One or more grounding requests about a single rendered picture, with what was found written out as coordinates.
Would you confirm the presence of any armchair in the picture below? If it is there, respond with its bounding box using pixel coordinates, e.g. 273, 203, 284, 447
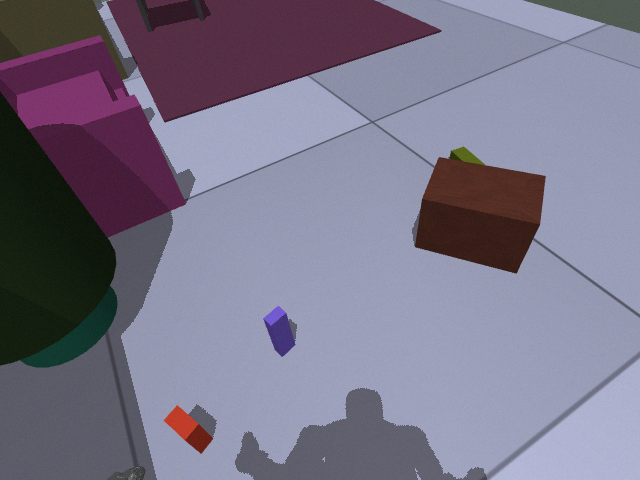
0, 35, 186, 238

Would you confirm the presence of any potted plant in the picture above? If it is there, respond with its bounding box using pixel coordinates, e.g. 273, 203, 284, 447
0, 92, 118, 368

